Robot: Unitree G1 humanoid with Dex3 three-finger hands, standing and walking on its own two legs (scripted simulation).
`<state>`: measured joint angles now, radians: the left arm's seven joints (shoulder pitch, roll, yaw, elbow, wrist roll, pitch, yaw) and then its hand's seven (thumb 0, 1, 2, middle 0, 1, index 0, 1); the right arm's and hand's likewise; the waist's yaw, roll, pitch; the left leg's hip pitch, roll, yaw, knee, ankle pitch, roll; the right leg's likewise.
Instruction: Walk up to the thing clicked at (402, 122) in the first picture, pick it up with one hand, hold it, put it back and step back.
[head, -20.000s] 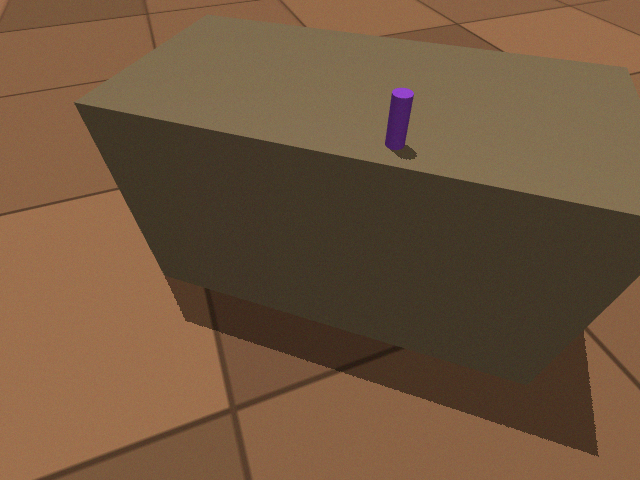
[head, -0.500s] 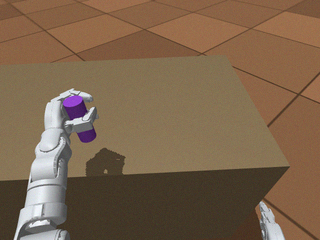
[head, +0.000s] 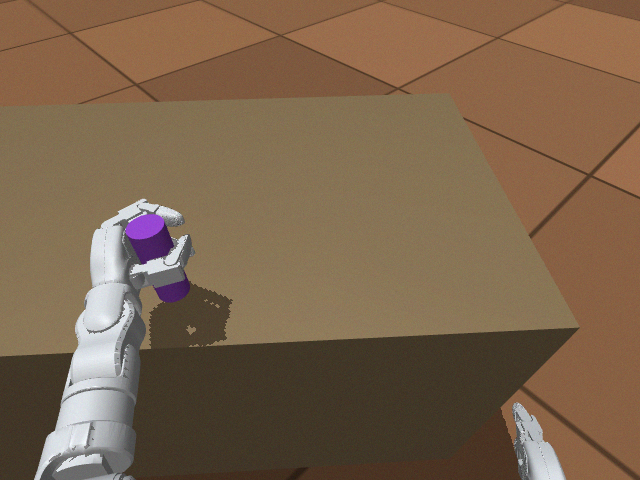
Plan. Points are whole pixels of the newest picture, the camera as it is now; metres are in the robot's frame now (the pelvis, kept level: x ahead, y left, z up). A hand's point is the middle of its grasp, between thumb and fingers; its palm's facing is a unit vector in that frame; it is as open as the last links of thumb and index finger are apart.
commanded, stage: lower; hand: left
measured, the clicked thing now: (160, 260) +0.39 +0.22 +0.08
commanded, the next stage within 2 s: loosen in 0.40 s
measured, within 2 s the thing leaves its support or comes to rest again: rests again in 0.26 s
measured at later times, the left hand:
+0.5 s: hand (176, 269) +0.39 +0.20 +0.07, palm faces +0.19 -0.98 -0.02, open 5.7 cm
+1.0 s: hand (176, 265) +0.39 +0.20 +0.07, palm faces +0.19 -0.98 +0.00, open 8.5 cm
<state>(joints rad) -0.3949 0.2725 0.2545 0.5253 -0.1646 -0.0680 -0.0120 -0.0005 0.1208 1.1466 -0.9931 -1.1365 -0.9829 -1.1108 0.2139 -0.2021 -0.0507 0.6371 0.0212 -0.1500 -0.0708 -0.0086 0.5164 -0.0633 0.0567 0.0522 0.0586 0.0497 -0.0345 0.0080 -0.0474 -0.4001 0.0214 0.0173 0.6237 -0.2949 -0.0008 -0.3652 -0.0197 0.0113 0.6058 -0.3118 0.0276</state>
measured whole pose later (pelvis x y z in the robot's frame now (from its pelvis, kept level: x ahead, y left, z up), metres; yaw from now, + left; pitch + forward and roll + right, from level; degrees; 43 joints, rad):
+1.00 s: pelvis -0.01 +0.00 -0.02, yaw +0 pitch +8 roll -1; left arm -0.42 0.28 0.25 0.63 -0.17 -0.23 -0.02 0.00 -0.05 0.61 -0.89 -0.80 -0.89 -0.79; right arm 0.31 -0.20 -0.04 0.43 0.02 -0.05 -0.04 -0.01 0.50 -0.06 0.06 0.05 0.06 0.05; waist -0.04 0.00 -0.08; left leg -0.58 0.03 0.02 0.80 -0.36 0.00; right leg -0.54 -0.02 0.02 0.79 -0.38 0.03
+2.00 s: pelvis +0.00 +0.00 +0.00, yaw +0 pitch +5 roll -1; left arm -0.53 0.64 0.45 0.73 -0.02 -0.04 -0.07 -0.01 -0.55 0.04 -0.08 -0.07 -0.08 -0.06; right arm 0.33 -0.24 -0.05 0.50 0.05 -0.08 -0.04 -0.01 0.53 -0.07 0.06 0.06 0.06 0.05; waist -0.02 0.02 -0.07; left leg -0.41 0.02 0.02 0.62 -0.29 0.00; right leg -0.38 -0.02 0.01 0.59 -0.30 0.03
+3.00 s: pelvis -0.01 -0.01 +0.01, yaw +1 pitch -4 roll +1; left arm 0.48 0.32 0.31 -0.16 -0.06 -0.31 0.02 -0.01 -0.57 0.05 -0.07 -0.06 -0.06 -0.06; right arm 0.29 -0.24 -0.15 0.58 0.03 -0.15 -0.04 -0.01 0.46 -0.10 0.07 0.07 0.07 0.07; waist 0.05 0.04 0.05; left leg -0.18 0.01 0.00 0.45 -0.20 -0.01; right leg -0.16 -0.03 -0.01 0.49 -0.26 0.01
